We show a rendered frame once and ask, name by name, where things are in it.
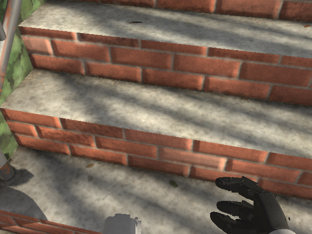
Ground right robot hand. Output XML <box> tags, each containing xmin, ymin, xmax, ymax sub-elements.
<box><xmin>210</xmin><ymin>176</ymin><xmax>291</xmax><ymax>234</ymax></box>

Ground left robot thigh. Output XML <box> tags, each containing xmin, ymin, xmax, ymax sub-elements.
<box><xmin>103</xmin><ymin>214</ymin><xmax>141</xmax><ymax>234</ymax></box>

